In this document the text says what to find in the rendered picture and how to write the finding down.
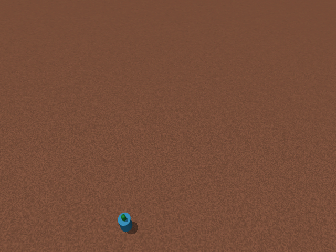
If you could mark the bottle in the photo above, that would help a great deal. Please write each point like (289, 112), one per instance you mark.
(125, 222)

